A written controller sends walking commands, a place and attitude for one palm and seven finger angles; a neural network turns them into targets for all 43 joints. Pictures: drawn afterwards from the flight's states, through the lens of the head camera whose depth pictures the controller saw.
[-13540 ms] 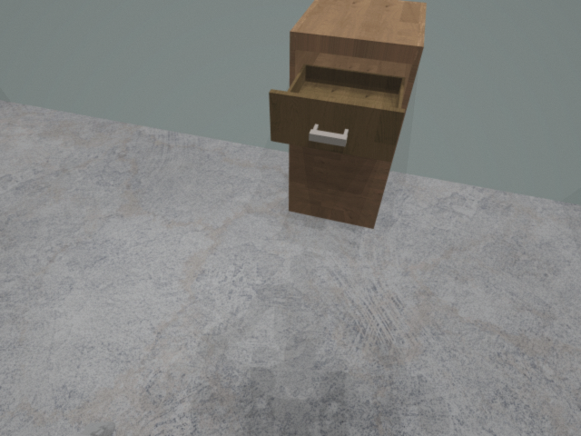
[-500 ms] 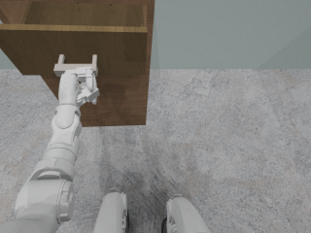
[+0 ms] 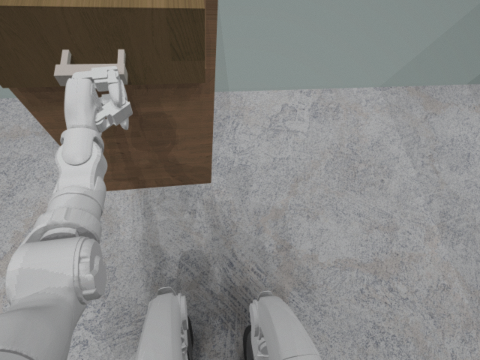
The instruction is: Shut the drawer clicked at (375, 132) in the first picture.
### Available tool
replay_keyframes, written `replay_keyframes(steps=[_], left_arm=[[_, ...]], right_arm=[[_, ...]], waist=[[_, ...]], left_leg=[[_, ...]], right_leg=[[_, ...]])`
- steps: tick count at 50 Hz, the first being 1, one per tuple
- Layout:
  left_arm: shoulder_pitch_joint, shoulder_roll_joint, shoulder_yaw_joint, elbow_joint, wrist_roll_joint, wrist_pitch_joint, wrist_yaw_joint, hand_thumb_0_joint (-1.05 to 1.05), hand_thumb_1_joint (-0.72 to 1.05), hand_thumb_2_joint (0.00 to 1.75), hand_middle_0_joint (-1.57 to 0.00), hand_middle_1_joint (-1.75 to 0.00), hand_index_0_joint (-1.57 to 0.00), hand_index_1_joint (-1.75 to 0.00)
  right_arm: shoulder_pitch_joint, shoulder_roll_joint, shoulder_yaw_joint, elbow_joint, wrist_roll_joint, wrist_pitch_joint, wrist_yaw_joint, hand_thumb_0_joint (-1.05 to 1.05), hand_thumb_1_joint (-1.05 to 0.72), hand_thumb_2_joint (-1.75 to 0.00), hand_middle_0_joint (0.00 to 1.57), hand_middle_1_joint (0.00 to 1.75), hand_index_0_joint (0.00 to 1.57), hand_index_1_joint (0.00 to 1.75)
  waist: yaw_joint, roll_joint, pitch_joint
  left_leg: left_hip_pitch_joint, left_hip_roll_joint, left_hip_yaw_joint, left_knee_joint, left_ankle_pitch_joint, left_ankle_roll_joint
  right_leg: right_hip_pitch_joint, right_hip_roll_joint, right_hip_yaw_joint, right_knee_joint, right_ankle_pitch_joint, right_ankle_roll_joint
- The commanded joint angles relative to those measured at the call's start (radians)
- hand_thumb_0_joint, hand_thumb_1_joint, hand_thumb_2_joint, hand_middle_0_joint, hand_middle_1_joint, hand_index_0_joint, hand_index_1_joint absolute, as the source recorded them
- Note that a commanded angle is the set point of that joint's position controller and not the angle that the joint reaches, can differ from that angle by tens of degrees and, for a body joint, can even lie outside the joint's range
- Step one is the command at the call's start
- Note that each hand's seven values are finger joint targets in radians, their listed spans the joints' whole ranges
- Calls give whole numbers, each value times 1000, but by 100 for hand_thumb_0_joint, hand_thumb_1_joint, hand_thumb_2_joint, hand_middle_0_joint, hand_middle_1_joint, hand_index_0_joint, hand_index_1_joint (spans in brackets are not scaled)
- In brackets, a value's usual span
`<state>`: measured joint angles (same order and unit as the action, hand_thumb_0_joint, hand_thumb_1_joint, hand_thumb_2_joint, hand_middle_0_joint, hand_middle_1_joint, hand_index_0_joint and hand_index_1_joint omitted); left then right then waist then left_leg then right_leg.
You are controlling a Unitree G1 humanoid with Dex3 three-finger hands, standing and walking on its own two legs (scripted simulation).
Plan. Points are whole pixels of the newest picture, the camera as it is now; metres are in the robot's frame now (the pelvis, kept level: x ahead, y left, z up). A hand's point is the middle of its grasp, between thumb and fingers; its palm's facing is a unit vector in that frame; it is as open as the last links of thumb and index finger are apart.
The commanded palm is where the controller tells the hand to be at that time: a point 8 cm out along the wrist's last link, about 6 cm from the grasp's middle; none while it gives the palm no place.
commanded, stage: push the drawer shut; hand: left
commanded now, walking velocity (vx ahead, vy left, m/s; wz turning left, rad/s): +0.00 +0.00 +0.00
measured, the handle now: (93, 65) +0.59 +0.20 +0.05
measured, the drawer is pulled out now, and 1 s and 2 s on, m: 0.04 0.00 0.00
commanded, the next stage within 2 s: pull the fist back off the drawer in 0.82 s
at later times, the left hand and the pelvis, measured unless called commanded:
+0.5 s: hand (123, 80) +0.56 +0.16 +0.05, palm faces +0.04 -1.00 -0.06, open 3.2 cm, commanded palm +0.57 +0.18 +0.05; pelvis -0.01 +0.00 -0.01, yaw -2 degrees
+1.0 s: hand (113, 76) +0.57 +0.17 +0.05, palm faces +0.03 -1.00 -0.07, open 3.5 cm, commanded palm +0.60 +0.17 +0.05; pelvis -0.03 +0.01 -0.03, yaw -2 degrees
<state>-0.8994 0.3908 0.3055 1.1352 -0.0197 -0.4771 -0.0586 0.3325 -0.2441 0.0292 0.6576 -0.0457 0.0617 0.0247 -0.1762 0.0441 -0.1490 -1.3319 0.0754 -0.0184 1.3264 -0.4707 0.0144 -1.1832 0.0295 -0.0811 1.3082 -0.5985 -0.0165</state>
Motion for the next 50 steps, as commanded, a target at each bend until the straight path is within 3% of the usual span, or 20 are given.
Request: replay_keyframes(steps=[1,4,10,13,15,17,22,23,25,27,29,32,34,35,38,40,42,44,47,50], left_arm=[[-595,268,65,-241,0,-66,31,0,90,90,-140,-160,-140,-160],[-630,212,13,-221,5,-59,23,0,90,90,-140,-160,-140,-160],[-700,310,67,-187,23,-34,36,0,90,90,-140,-160,-140,-160],[-734,289,45,-183,28,-29,33,0,90,90,-140,-160,-140,-160],[-750,336,74,-176,31,-23,34,0,90,90,-140,-160,-140,-160],[-759,326,64,-160,33,-12,33,0,90,90,-140,-160,-140,-160],[-805,429,119,-145,44,4,27,0,90,90,-140,-160,-140,-160],[-830,399,93,-153,44,1,21,0,90,90,-140,-160,-140,-160],[-851,429,110,-163,44,4,20,0,90,90,-140,-160,-140,-160],[-875,412,91,-142,40,18,21,0,90,90,-140,-160,-140,-160],[-909,437,97,-162,42,16,21,0,90,90,-140,-160,-140,-160],[-936,438,85,-154,46,21,20,0,90,90,-140,-160,-140,-160],[-960,392,48,-153,43,25,21,0,90,90,-140,-160,-140,-160],[-963,427,69,-151,48,26,25,0,90,90,-140,-160,-140,-160],[-993,440,61,-138,51,37,29,0,90,90,-140,-160,-140,-160],[-1004,409,30,-129,52,46,30,0,90,90,-140,-160,-140,-160],[-1009,427,32,-122,53,52,32,0,90,90,-140,-160,-140,-160],[-1029,425,25,-135,53,52,34,0,90,90,-140,-160,-140,-160],[-1019,414,13,-104,56,68,38,0,90,90,-140,-160,-140,-160],[-1034,409,16,-123,57,70,43,0,90,90,-140,-160,-140,-160]], right_arm=[[179,-194,-66,-47,-3,-2,-12,0,-90,-90,20,30,20,30],[183,-190,-65,-43,-4,0,-6,0,-90,-90,20,30,20,30],[203,-204,-57,-38,-9,5,-9,0,-90,-90,20,30,20,30],[213,-201,-54,-39,-12,2,-6,0,-90,-90,20,30,20,30],[217,-206,-51,-32,-14,5,-6,0,-90,-90,20,30,20,30],[222,-205,-50,-36,-13,4,-4,0,-90,-90,20,30,20,30],[239,-211,-40,-35,-14,1,-7,0,-90,-90,20,30,20,30],[244,-208,-40,-32,-15,-2,-6,0,-90,-90,20,30,20,30],[248,-213,-41,-28,-13,-3,-9,0,-90,-90,20,30,20,30],[247,-213,-37,-23,-12,-7,-11,0,-90,-90,20,30,20,30],[252,-218,-34,-22,-14,-16,-14,0,-90,-90,20,30,20,30],[254,-220,-32,-14,-15,-25,-17,0,-90,-90,20,30,20,30],[253,-221,-31,-9,-16,-32,-17,0,-90,-90,20,30,20,30],[255,-224,-30,-9,-19,-35,-18,0,-90,-90,20,30,20,30],[255,-229,-23,-7,-17,-48,-26,0,-90,-90,20,30,20,30],[248,-231,-21,-6,-15,-55,-28,0,-90,-90,20,30,20,30],[247,-234,-16,-2,-16,-63,-34,0,-90,-90,20,30,20,30],[247,-238,-14,-1,-16,-73,-37,0,-90,-90,20,30,20,30],[242,-238,-9,3,-16,-82,-42,0,-90,-90,20,30,20,30],[246,-242,-13,2,-20,-87,-38,0,-90,-90,20,30,20,30]], waist=[[-63,128,-543],[-79,173,-532],[-95,168,-533],[-104,191,-549],[-106,194,-544],[-115,181,-543],[-116,179,-556],[-128,201,-559],[-130,211,-571],[-149,194,-529],[-151,235,-540],[-159,247,-549],[-175,272,-526],[-167,279,-532],[-185,283,-532],[-193,292,-522],[-197,282,-516],[-199,318,-532],[-203,305,-495],[-199,319,-523]], left_leg=[[569,-34,-70,-103,224,27],[608,-30,-84,-106,227,21],[564,-26,-90,-91,209,27],[571,-27,-91,-83,224,29],[555,-23,-91,-76,213,28],[532,-25,-84,-69,213,32],[471,-22,-80,-53,205,37],[497,-22,-86,-54,217,37],[503,-18,-90,-52,206,35],[467,-19,-89,-53,154,38],[488,-16,-95,-54,149,37],[504,-15,-111,-59,129,33],[533,-12,-125,-70,109,30],[523,-12,-125,-69,94,29],[510,-10,-134,-74,55,32],[512,-9,-144,-85,8,30],[498,-5,-149,-92,-21,30],[529,0,-162,-100,-26,27],[502,1,-169,-114,-75,26],[536,1,-185,-118,-69,21]], right_leg=[[26,32,45,-204,228,-9],[-24,34,34,-201,220,-12],[-33,36,34,-192,207,-11],[-43,38,34,-186,213,-12],[-46,39,34,-187,208,-12],[-31,42,39,-194,212,-10],[-1,46,47,-187,209,-9],[-28,46,41,-180,213,-10],[-40,46,40,-182,203,-10],[-53,48,41,-190,171,-7],[-79,47,39,-184,164,-9],[-108,49,31,-176,148,-13],[-158,47,22,-174,138,-14],[-154,46,24,-172,129,-15],[-174,45,26,-169,109,-14],[-199,43,25,-171,91,-14],[-198,42,24,-171,79,-13],[-227,41,19,-162,79,-14],[-235,39,17,-164,60,-14],[-251,38,8,-152,71,-18]])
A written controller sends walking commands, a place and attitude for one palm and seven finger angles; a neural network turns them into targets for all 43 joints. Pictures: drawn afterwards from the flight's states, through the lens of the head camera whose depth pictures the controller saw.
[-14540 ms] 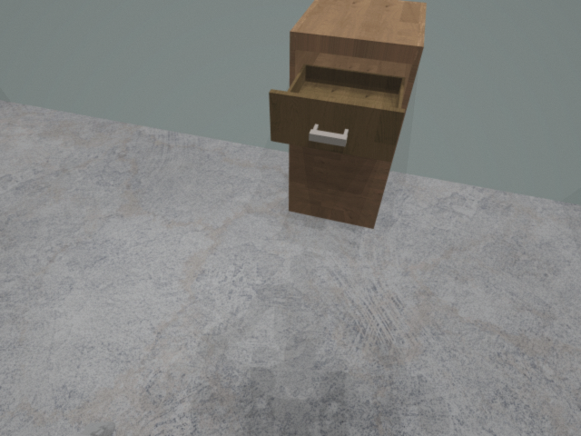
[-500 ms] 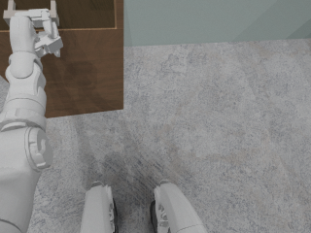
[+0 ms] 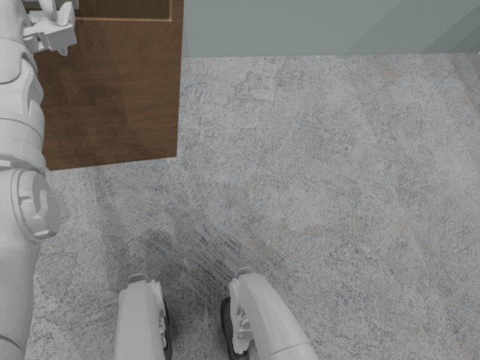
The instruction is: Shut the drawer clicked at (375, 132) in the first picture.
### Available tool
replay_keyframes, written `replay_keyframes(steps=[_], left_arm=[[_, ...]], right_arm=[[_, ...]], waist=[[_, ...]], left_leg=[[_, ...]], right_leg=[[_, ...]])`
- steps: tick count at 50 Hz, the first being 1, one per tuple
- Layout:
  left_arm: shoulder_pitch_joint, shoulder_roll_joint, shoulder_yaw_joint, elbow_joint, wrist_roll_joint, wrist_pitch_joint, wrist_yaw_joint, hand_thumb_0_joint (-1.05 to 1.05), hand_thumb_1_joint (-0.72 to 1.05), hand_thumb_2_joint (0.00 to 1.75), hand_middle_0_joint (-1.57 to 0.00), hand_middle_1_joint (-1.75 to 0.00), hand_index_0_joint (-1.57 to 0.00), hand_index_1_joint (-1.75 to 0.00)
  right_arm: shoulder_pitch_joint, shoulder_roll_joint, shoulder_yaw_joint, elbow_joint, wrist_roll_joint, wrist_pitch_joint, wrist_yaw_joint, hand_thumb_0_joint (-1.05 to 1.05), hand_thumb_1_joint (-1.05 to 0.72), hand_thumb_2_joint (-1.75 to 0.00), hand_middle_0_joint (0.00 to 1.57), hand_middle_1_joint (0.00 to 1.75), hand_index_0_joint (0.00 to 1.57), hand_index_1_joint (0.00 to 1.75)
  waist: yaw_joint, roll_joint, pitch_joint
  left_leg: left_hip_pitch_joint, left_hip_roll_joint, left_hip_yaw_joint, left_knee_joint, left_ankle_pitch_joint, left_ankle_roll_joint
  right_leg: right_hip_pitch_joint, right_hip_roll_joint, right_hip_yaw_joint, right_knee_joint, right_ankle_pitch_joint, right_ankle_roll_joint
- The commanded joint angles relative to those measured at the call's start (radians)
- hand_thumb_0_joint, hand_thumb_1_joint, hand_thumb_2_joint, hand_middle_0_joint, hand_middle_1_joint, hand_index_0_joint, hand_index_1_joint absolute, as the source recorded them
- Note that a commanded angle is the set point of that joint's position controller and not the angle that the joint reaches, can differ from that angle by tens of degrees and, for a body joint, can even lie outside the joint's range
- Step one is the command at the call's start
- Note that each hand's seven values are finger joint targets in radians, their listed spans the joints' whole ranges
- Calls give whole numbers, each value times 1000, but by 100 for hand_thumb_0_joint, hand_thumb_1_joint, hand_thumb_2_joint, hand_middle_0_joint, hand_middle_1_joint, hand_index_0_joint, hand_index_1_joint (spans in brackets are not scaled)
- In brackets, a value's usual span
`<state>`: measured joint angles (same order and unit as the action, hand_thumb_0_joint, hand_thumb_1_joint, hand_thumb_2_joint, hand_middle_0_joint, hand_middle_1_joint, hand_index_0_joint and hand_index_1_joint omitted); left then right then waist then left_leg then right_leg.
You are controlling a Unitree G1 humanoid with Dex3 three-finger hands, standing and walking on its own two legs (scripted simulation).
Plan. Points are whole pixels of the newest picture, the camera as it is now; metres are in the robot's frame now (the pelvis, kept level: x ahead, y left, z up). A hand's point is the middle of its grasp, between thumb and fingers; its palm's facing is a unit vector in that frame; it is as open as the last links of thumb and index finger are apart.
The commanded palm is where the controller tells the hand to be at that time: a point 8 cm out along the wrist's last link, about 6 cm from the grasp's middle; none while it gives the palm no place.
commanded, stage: pull the fist back off the drawer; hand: left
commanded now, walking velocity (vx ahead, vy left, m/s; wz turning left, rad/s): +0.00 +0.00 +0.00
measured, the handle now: out of the picture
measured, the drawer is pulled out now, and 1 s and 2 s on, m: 0.00 0.00 0.00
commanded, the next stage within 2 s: draw the hand back to the body in 0.62 s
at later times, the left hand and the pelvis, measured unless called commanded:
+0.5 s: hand (73, 28) +0.59 +0.17 +0.08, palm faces +0.08 -1.00 -0.04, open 3.2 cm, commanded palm +0.57 +0.18 +0.08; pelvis +0.01 +0.00 +0.01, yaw +0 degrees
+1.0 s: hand (19, 35) +0.51 +0.20 +0.14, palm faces +0.10 -0.99 -0.07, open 3.2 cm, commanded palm +0.47 +0.23 +0.15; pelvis +0.07 -0.01 +0.08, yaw +2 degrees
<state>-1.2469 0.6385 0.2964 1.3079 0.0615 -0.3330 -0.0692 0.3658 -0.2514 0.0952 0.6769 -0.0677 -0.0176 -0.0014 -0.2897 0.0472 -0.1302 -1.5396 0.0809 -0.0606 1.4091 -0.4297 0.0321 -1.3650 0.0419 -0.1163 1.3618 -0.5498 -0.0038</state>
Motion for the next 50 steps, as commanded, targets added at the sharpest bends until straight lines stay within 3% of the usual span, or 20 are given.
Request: replay_keyframes(steps=[1,3,6,10,15,17,20,21,22,26,29,32,34,36,39,41,43,44,47,50], left_arm=[[-680,148,18,-283,-24,-67,54,0,90,90,-140,-160,-140,-160],[-670,130,15,-261,-24,-59,58,0,90,90,-140,-160,-140,-160],[-675,165,37,-293,-22,-57,60,0,90,90,-140,-160,-140,-160],[-658,126,32,-313,-28,-55,54,0,90,90,-140,-160,-140,-160],[-586,133,62,-321,-34,-52,49,0,90,90,-140,-160,-140,-160],[-539,102,54,-332,-44,-53,46,0,90,90,-140,-160,-140,-160],[-453,120,80,-366,-48,-68,39,0,90,90,-140,-160,-140,-160],[-445,85,54,-372,-50,-70,37,0,90,90,-140,-160,-140,-160],[-425,76,59,-373,-56,-71,40,0,90,90,-140,-160,-140,-160],[-316,100,92,-397,-55,-90,42,0,90,90,-140,-160,-140,-160],[-323,87,88,-411,-61,-107,45,0,90,90,-140,-160,-140,-160],[-279,125,128,-402,-65,-119,43,0,90,90,-140,-160,-140,-160],[-249,116,131,-396,-70,-128,35,0,90,90,-140,-160,-140,-160],[-234,123,136,-387,-73,-128,24,0,90,90,-140,-160,-140,-160],[-80,145,176,-574,-104,-142,-2,0,90,90,-140,-160,-140,-160],[47,141,189,-714,-139,-124,-18,0,90,90,-140,-160,-140,-160],[206,61,133,-833,-166,-87,-41,0,90,90,-140,-160,-140,-160],[280,20,103,-887,-182,-62,-54,0,90,90,-140,-160,-140,-160],[446,-85,29,-942,-234,16,-76,0,90,90,-140,-160,-140,-160],[541,-174,-26,-939,-274,52,-75,0,90,90,-140,-160,-140,-160]], right_arm=[[213,-236,-80,-18,2,-8,-13,0,-90,-90,20,30,20,30],[214,-233,-78,-18,0,-11,-9,0,-90,-90,20,30,20,30],[222,-236,-80,-21,-2,-8,-9,0,-90,-90,20,30,20,30],[226,-231,-87,-21,-5,-6,3,0,-90,-90,20,30,20,30],[227,-230,-93,-26,-5,5,15,0,-90,-90,20,30,20,30],[225,-224,-97,-32,-2,10,20,0,-90,-90,20,30,20,30],[219,-222,-101,-45,2,20,26,0,-90,-90,20,30,20,30],[213,-215,-102,-46,4,23,29,0,-90,-90,20,30,20,30],[212,-214,-104,-45,4,26,31,0,-90,-90,20,30,20,30],[205,-207,-109,-60,10,41,36,0,-90,-90,20,30,20,30],[201,-197,-111,-58,12,48,38,0,-90,-90,20,30,20,30],[203,-194,-115,-58,16,59,35,0,-90,-90,20,30,20,30],[200,-188,-115,-61,17,64,36,0,-90,-90,20,30,20,30],[199,-186,-118,-61,20,71,33,0,-90,-90,20,30,20,30],[174,-179,-129,-115,37,83,37,0,-90,-90,20,30,20,30],[157,-173,-139,-145,51,89,40,0,-90,-90,20,30,20,30],[145,-162,-145,-174,70,87,44,0,-90,-90,20,30,20,30],[131,-160,-148,-184,83,87,45,0,-90,-90,20,30,20,30],[107,-160,-152,-193,106,86,30,0,-90,-90,20,30,20,30],[76,-158,-147,-189,116,72,11,0,-90,-90,20,30,20,30]], waist=[[-91,298,-538],[-88,307,-499],[-78,299,-545],[-62,325,-557],[-33,298,-560],[-24,278,-564],[14,279,-601],[7,281,-584],[6,246,-570],[41,212,-577],[30,196,-560],[41,139,-554],[53,147,-563],[47,106,-560],[145,200,-737],[181,182,-804],[199,161,-815],[199,147,-773],[174,1,-590],[162,-29,-411]], left_leg=[[739,-3,-148,-203,-123,4],[729,-6,-150,-212,-144,3],[730,-6,-146,-200,-111,4],[775,-5,-156,-203,-76,-3],[772,-6,-147,-203,-52,-4],[776,-9,-135,-205,-34,-3],[800,-10,-123,-207,24,-7],[803,-11,-117,-208,34,-6],[790,-12,-110,-205,33,-3],[767,-18,-71,-195,101,0],[739,-21,-48,-177,158,8],[689,-23,-25,-164,187,13],[683,-27,-13,-155,226,13],[639,-30,1,-142,231,18],[798,-41,20,-191,369,6],[877,-47,31,-230,444,2],[941,-57,39,-271,510,3],[958,-58,48,-295,512,4],[919,-63,61,-369,429,17],[931,-66,64,-426,369,20]], right_leg=[[-75,25,42,-206,18,-29],[-90,24,39,-206,7,-30],[-58,23,42,-203,25,-31],[-69,21,32,-196,48,-34],[-35,24,31,-199,54,-36],[-8,26,35,-212,61,-35],[37,27,36,-213,83,-37],[33,27,37,-218,88,-36],[48,28,38,-227,89,-33],[132,30,50,-242,115,-32],[169,32,61,-249,160,-26],[244,34,77,-258,196,-21],[272,33,83,-253,242,-21],[317,32,96,-254,281,-14],[467,28,104,-259,434,-24],[583,26,105,-286,552,-19],[669,27,102,-317,665,-19],[685,25,98,-348,691,-15],[754,25,91,-437,693,1],[735,23,84,-502,627,7]])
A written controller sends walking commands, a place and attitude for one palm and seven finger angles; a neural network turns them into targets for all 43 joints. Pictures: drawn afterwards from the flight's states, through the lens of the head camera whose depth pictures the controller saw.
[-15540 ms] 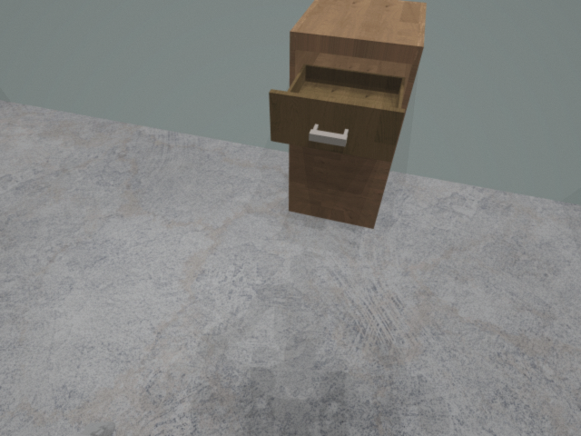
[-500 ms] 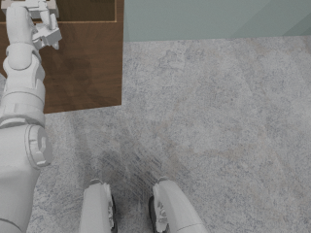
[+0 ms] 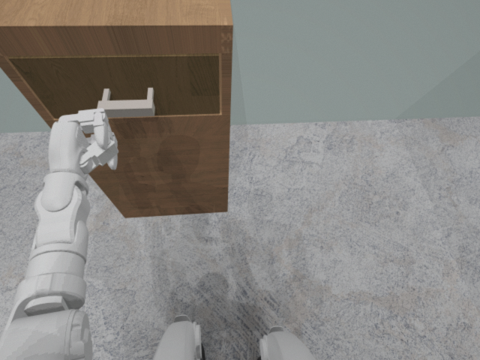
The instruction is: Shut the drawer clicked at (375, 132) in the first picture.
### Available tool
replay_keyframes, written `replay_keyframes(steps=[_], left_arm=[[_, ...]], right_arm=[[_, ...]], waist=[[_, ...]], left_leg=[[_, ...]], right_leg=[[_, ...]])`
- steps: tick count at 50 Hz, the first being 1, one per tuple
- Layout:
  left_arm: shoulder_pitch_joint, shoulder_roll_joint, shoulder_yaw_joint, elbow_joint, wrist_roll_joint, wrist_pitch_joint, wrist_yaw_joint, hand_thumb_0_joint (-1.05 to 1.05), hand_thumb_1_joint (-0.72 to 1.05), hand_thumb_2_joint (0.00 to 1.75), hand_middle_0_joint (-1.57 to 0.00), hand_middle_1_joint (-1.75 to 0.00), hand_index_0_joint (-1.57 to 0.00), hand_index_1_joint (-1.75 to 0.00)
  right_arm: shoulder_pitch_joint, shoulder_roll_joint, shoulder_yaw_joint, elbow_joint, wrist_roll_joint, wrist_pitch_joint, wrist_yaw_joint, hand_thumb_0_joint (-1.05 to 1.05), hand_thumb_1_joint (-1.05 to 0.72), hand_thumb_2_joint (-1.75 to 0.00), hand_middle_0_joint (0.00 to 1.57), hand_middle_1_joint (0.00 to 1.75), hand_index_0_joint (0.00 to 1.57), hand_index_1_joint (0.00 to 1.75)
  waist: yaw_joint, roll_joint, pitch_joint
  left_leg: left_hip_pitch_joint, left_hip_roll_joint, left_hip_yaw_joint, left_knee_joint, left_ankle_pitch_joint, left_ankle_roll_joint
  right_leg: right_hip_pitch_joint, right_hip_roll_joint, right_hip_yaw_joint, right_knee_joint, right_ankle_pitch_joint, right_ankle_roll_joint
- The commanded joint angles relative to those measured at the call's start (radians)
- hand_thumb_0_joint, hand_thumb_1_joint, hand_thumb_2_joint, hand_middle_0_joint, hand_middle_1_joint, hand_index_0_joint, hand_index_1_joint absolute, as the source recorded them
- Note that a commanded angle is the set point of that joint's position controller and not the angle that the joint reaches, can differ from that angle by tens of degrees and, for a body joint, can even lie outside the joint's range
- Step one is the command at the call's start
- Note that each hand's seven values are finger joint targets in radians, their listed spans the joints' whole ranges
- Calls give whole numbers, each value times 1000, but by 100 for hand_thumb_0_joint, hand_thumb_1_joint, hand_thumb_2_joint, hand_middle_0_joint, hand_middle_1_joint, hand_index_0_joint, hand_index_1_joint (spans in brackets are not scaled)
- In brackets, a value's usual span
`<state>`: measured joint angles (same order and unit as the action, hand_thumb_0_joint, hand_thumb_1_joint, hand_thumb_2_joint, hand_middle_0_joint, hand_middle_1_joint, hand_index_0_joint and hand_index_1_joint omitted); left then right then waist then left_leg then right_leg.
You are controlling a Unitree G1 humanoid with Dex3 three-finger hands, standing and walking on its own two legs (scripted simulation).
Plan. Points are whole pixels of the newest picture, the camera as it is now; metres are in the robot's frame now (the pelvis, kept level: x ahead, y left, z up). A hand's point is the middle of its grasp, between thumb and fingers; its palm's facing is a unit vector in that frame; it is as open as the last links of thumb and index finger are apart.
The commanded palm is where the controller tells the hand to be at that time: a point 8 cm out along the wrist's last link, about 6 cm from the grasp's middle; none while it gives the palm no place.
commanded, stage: draw the hand back to the body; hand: left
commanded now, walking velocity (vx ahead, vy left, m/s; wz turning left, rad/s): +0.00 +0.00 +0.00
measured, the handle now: (127, 100) +0.60 +0.21 +0.00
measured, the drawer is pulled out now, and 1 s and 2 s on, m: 0.00 0.00 0.00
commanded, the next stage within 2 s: step back with the hand held close in 1.10 s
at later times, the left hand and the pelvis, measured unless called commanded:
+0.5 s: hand (23, 217) +0.29 +0.23 +0.16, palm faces +0.24 -0.94 -0.26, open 3.2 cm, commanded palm +0.24 +0.27 +0.18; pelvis +0.00 +0.01 +0.07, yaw +3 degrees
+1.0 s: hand out of the picture +0.17 +0.24 +0.25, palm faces +0.43 -0.81 -0.41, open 3.2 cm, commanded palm +0.13 +0.28 +0.26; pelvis +0.01 +0.00 +0.09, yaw +3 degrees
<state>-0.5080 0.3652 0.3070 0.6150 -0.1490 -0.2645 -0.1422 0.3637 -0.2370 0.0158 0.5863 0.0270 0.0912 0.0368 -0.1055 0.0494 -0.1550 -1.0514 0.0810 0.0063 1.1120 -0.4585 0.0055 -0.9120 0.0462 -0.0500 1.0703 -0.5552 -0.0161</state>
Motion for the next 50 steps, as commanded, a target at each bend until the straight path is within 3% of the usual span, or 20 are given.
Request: replay_keyframes(steps=[1,3,5,8,10,11,12,13,14,15,18,23,29,33,37,38,42,46,49,50], left_arm=[[-188,82,-51,-248,-69,-17,0,0,90,90,-140,-160,-140,-160],[-168,57,-83,-288,-70,-37,4,0,90,90,-140,-160,-140,-160],[-127,56,-101,-313,-59,-60,0,0,90,90,-140,-160,-140,-160],[-73,59,-128,-460,-55,-89,-11,0,90,90,-140,-160,-140,-160],[-5,69,-113,-506,-65,-85,-12,0,90,90,-140,-160,-140,-160],[32,93,-84,-539,-71,-81,-11,0,90,90,-140,-160,-140,-160],[117,159,-111,-584,41,-18,81,0,90,90,-140,-160,-140,-160],[147,119,-128,-633,42,19,128,0,90,90,-140,-160,-140,-160],[187,101,-137,-670,44,47,152,0,90,90,-140,-160,-140,-160],[216,94,-149,-672,52,71,171,0,90,90,-140,-160,-140,-160],[248,136,-106,-690,55,120,212,0,90,90,-140,-160,-140,-160],[338,84,-144,-776,59,161,228,0,90,90,-140,-160,-140,-160],[529,81,-124,-967,62,173,241,0,90,90,-140,-160,-140,-160],[665,139,-35,-1071,63,168,250,0,90,90,-140,-160,-140,-160],[766,141,11,-1190,59,156,251,0,90,90,-140,-160,-140,-160],[799,160,35,-1198,62,153,251,0,90,90,-140,-160,-140,-160],[903,140,49,-1293,58,135,249,0,90,90,-140,-160,-140,-160],[991,159,96,-1343,55,119,250,0,90,90,-140,-160,-140,-160],[979,98,45,-1241,57,130,244,0,90,90,-140,-160,-140,-160],[958,99,47,-1238,59,129,246,0,90,90,-140,-160,-140,-160]], right_arm=[[72,-174,-69,-94,23,-40,-32,0,-90,-90,20,30,20,30],[50,-172,-66,-96,23,-51,-36,0,-90,-90,20,30,20,30],[27,-170,-64,-103,20,-56,-38,0,-90,-90,20,30,20,30],[-20,-164,-62,-141,21,-69,-40,0,-90,-90,20,30,20,30],[-59,-159,-54,-162,22,-79,-44,0,-90,-90,20,30,20,30],[-76,-159,-52,-174,21,-84,-47,0,-90,-90,20,30,20,30],[-174,-144,-48,-204,22,-58,-68,0,-90,-90,20,30,20,30],[-185,-136,-41,-228,21,-56,-83,0,-90,-90,20,30,20,30],[-196,-128,-37,-239,20,-54,-93,0,-90,-90,20,30,20,30],[-212,-127,-31,-239,21,-48,-101,0,-90,-90,20,30,20,30],[-247,-126,-21,-234,19,-37,-131,0,-90,-90,20,30,20,30],[-291,-116,-4,-225,17,-54,-147,0,-90,-90,20,30,20,30],[-318,-108,9,-205,3,-102,-139,0,-90,-90,20,30,20,30],[-333,-107,6,-185,-10,-128,-134,0,-90,-90,20,30,20,30],[-336,-93,3,-183,-14,-144,-128,0,-90,-90,20,30,20,30],[-340,-97,-1,-175,-19,-154,-127,0,-90,-90,20,30,20,30],[-329,-92,-8,-177,-19,-176,-121,0,-90,-90,20,30,20,30],[-327,-94,-17,-178,-17,-199,-121,0,-90,-90,20,30,20,30],[-316,-99,-22,-156,-17,-200,-124,0,-90,-90,20,30,20,30],[-311,-101,-25,-155,-17,-200,-126,0,-90,-90,20,30,20,30]], waist=[[-30,-49,-338],[-26,15,-268],[-15,40,-262],[12,138,-305],[32,126,-296],[49,107,-302],[118,97,-311],[96,91,-252],[95,54,-221],[95,61,-178],[96,-46,-87],[104,-15,-33],[124,7,9],[146,0,46],[154,22,56],[157,11,94],[159,32,77],[167,0,107],[147,-50,208],[146,-50,206]], left_leg=[[460,-63,-7,-148,380,45],[520,-67,-9,-175,371,42],[581,-65,-24,-202,387,37],[707,-64,-36,-231,462,31],[744,-61,-46,-261,478,28],[746,-60,-48,-277,478,26],[821,-71,-30,-353,462,18],[823,-69,-33,-387,437,20],[809,-67,-30,-406,401,22],[790,-66,-22,-432,355,25],[775,-70,-16,-500,298,34],[894,-68,-17,-595,280,34],[990,-62,-26,-680,333,28],[1005,-65,-15,-711,364,27],[1024,-69,-6,-721,395,26],[1020,-71,-4,-722,390,25],[1039,-72,8,-713,424,28],[1035,-69,11,-708,415,30],[1017,-67,16,-717,358,31],[1017,-66,16,-719,341,33]], right_leg=[[262,20,9,-226,590,19],[234,19,4,-254,536,10],[238,16,-4,-263,510,3],[265,13,-9,-269,518,-7],[297,11,-16,-285,519,-8],[329,10,-19,-288,521,-9],[367,-7,21,-365,488,-24],[380,-6,14,-393,467,-24],[400,-10,16,-410,458,-18],[429,-16,20,-432,433,-16],[512,-16,24,-506,406,-12],[582,-23,26,-606,375,-10],[672,-27,20,-685,414,-12],[716,-26,21,-734,436,-11],[752,-35,23,-750,466,-9],[736,-28,24,-779,455,-8],[761,-36,24,-770,498,-5],[752,-34,28,-786,496,-1],[696,-34,29,-816,424,6],[694,-37,30,-815,403,8]])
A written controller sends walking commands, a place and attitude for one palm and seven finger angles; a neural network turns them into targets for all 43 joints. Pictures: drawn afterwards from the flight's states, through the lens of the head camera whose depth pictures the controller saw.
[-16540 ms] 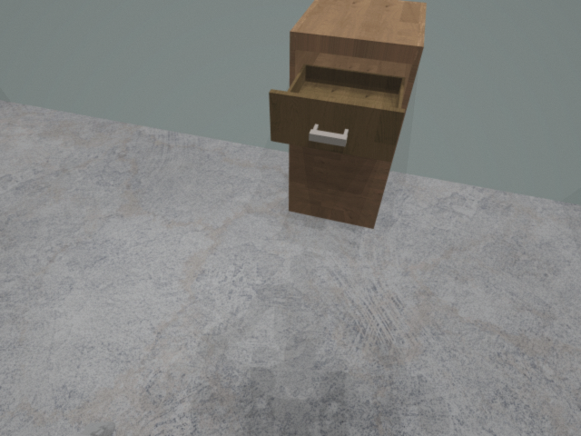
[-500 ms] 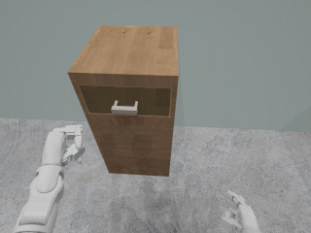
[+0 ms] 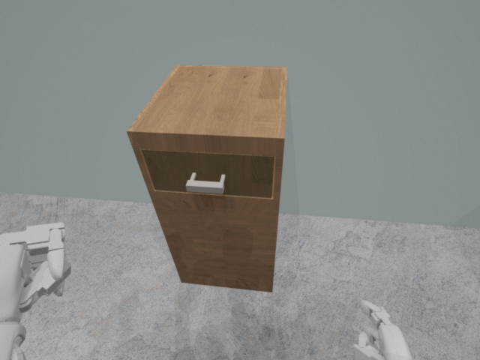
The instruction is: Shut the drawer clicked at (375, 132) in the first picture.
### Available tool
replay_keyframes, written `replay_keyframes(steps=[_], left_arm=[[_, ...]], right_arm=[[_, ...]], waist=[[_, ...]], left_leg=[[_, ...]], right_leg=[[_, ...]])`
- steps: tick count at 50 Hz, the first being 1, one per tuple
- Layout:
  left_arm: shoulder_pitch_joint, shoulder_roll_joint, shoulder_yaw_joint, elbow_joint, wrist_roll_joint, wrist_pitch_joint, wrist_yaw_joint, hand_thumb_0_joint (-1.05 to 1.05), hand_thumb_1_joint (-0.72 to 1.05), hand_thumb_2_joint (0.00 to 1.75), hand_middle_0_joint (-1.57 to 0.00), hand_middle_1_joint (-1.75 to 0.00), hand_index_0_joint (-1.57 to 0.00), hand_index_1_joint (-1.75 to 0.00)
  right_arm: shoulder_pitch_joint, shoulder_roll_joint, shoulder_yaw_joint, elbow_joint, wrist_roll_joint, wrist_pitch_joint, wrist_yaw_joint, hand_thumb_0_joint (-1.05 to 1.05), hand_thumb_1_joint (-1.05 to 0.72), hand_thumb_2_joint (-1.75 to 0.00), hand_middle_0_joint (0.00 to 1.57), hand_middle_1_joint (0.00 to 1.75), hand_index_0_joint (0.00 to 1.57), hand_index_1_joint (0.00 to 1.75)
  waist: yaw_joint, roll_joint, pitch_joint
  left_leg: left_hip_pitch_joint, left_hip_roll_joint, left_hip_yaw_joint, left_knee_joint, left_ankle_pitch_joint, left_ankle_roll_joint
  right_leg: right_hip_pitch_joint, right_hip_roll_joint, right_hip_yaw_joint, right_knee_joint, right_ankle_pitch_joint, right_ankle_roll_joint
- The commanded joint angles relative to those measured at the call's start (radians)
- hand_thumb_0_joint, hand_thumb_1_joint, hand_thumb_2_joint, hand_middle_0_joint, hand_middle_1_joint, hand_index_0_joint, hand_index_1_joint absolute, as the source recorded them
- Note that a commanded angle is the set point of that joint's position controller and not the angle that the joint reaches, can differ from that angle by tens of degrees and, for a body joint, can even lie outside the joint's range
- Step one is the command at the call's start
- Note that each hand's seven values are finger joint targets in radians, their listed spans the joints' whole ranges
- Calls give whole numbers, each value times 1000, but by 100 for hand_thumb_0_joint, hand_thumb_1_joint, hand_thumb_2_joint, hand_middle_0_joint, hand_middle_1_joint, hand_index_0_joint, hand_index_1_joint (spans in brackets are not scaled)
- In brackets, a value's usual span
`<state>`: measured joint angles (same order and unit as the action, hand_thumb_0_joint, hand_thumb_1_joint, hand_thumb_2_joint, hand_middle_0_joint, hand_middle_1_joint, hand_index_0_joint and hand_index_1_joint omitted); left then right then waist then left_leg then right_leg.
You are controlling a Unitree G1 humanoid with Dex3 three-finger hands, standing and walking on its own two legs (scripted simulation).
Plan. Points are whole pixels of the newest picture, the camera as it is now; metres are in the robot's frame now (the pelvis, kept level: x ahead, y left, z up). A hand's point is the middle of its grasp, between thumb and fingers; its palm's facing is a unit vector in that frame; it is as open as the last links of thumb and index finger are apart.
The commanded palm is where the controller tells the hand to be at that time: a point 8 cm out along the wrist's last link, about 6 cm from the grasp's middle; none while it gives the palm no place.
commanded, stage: draw the hand back to the body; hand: left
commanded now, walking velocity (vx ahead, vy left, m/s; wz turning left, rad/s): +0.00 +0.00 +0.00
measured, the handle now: (206, 181) +0.59 +0.18 -0.08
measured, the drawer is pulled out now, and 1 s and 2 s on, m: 0.00 0.00 0.00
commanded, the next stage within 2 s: step back with the hand held close in 0.10 s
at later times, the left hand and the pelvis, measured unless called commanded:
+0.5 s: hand (85, 261) +0.19 +0.24 +0.14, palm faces +0.25 -0.83 -0.50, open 3.2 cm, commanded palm +0.13 +0.29 +0.17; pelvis -0.01 +0.01 +0.00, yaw -1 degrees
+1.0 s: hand (14, 330) +0.10 +0.27 +0.15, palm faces +0.33 -0.82 -0.47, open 3.2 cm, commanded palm +0.04 +0.31 +0.17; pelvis -0.09 +0.03 -0.01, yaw +1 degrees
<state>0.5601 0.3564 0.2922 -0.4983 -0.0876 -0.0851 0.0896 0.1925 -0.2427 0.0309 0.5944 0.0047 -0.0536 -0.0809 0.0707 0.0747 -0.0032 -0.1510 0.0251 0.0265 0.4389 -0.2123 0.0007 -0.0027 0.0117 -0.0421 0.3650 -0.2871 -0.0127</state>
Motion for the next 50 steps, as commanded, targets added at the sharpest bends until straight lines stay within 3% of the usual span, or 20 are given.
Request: replay_keyframes(steps=[1,4,8,11,12,13,14,15,18,23,26,29,33,37,40,46,48,50], left_arm=[[-129,116,67,-128,2,-55,17,0,90,90,-140,-160,-140,-160],[-143,133,82,-134,2,-64,22,0,90,90,-140,-160,-140,-160],[-146,174,112,-204,6,-74,29,0,90,90,-140,-160,-140,-160],[-118,156,102,-205,6,-71,31,0,90,90,-140,-160,-140,-160],[-225,279,229,-289,16,-114,35,0,90,90,-140,-160,-140,-160],[-218,282,240,-245,20,-135,33,0,90,90,-140,-160,-140,-160],[-97,206,184,-149,22,-127,26,0,90,90,-140,-160,-140,-160],[-53,163,148,-129,23,-122,19,0,90,90,-140,-160,-140,-160],[31,128,131,-120,16,-131,8,0,90,90,-140,-160,-140,-160],[95,198,193,-224,4,-136,16,0,90,90,-140,-160,-140,-160],[119,216,209,-277,-1,-137,29,0,90,90,-140,-160,-140,-160],[127,225,214,-312,-1,-136,41,0,90,90,-140,-160,-140,-160],[131,214,204,-299,3,-139,49,0,90,90,-140,-160,-140,-160],[115,193,189,-248,8,-154,55,0,90,90,-140,-160,-140,-160],[99,188,180,-243,13,-173,60,0,90,90,-140,-160,-140,-160],[64,202,181,-270,31,-210,75,0,90,90,-140,-160,-140,-160],[49,221,192,-297,36,-219,80,0,90,90,-140,-160,-140,-160],[45,204,182,-304,43,-226,82,0,90,90,-140,-160,-140,-160]], right_arm=[[-137,-98,-42,-160,4,-57,-12,0,-90,-90,20,30,20,30],[-139,-94,-41,-161,0,-65,-19,0,-90,-90,20,30,20,30],[-150,-92,-37,-161,-6,-87,-22,0,-90,-90,20,30,20,30],[-151,-84,-34,-160,-6,-95,-20,0,-90,-90,20,30,20,30],[-133,-110,-43,-191,-8,-60,-7,0,-90,-90,20,30,20,30],[-138,-95,-43,-178,-10,-45,-6,0,-90,-90,20,30,20,30],[-141,-91,-49,-162,-14,-30,-4,0,-90,-90,20,30,20,30],[-131,-97,-55,-171,-13,-14,3,0,-90,-90,20,30,20,30],[-125,-105,-75,-183,-11,15,10,0,-90,-90,20,30,20,30],[-130,-102,-84,-220,-2,50,7,0,-90,-90,20,30,20,30],[-119,-97,-86,-238,0,59,1,0,-90,-90,20,30,20,30],[-105,-102,-88,-240,-1,57,-6,0,-90,-90,20,30,20,30],[-100,-108,-93,-232,-4,47,-9,0,-90,-90,20,30,20,30],[-96,-105,-95,-218,-1,40,-9,0,-90,-90,20,30,20,30],[-103,-108,-92,-219,-1,29,-10,0,-90,-90,20,30,20,30],[-91,-116,-91,-209,-11,4,-18,0,-90,-90,20,30,20,30],[-88,-123,-93,-205,-15,-8,-22,0,-90,-90,20,30,20,30],[-83,-121,-87,-205,-18,-18,-25,0,-90,-90,20,30,20,30]], waist=[[-30,-66,49],[-19,-78,17],[-2,-6,-57],[0,14,-46],[-53,-21,45],[-52,-30,57],[-56,-70,73],[-60,-68,57],[-60,-23,-31],[-47,-68,-187],[-48,-58,-217],[-51,-1,-218],[-59,23,-169],[-79,-31,-97],[-84,-29,-51],[-88,-23,-18],[-91,5,-19],[-90,39,-15]], left_leg=[[121,-12,-6,-48,88,39],[131,-14,-10,-51,86,42],[154,-22,-4,-32,149,40],[148,-20,-2,-29,189,37],[75,-8,-17,10,147,53],[60,-13,-21,22,130,47],[55,-8,-22,26,166,47],[53,0,-22,21,188,45],[83,15,-12,4,314,47],[104,34,-21,13,529,51],[87,42,-24,23,561,50],[62,48,-32,22,546,47],[-2,56,-50,-6,407,46],[-106,51,-67,-45,107,42],[-174,44,-85,-65,-76,42],[-183,42,-113,-34,-211,36],[-184,47,-130,-39,-246,36],[-245,70,-172,-104,-311,44]], right_leg=[[-217,-3,24,-110,123,4],[-195,-8,24,-106,116,3],[-149,-12,35,-98,199,-1],[-139,-14,30,-78,253,-3],[-244,-63,101,-134,288,11],[-251,-80,101,-146,301,4],[-263,-82,83,-130,327,10],[-259,-79,74,-115,328,16],[-222,-68,47,-64,388,29],[-145,-50,24,21,504,39],[-143,-45,22,56,501,41],[-155,-38,23,75,454,40],[-192,-27,29,66,331,39],[-220,-30,47,28,189,31],[-246,-33,59,-7,53,25],[-350,-32,74,-56,-195,15],[-368,-24,75,-47,-221,13],[-319,5,58,12,-198,18]])
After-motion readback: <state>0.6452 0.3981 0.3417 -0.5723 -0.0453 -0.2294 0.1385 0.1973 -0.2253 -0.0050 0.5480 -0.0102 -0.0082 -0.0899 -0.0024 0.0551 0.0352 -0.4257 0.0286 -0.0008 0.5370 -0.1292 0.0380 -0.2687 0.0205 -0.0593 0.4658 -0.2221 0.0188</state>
